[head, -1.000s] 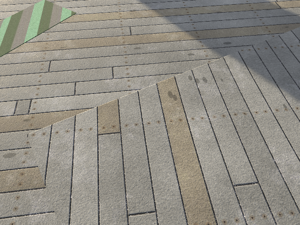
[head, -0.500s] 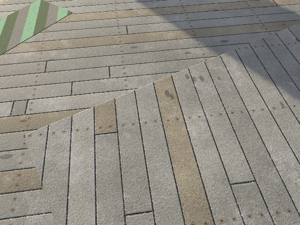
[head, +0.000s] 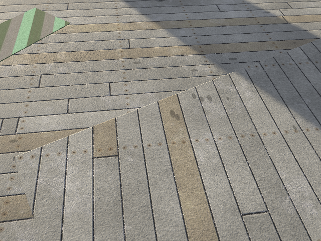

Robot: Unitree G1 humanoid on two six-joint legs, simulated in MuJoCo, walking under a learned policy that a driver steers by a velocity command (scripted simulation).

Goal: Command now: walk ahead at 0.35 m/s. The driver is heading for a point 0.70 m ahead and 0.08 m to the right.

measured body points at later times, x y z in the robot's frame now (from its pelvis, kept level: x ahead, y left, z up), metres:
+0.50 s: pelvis +0.26 -0.05 -0.01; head +0.29 -0.05 +0.44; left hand +0.41 +0.21 -0.12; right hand +0.23 -0.31 -0.15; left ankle +0.07 +0.08 -0.62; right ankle +0.34 -0.13 -0.73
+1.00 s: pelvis +0.54 +0.01 -0.01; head +0.59 +0.02 +0.44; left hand +0.51 +0.27 -0.15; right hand +0.74 -0.23 -0.11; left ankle +0.65 +0.10 -0.73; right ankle +0.37 -0.13 -0.66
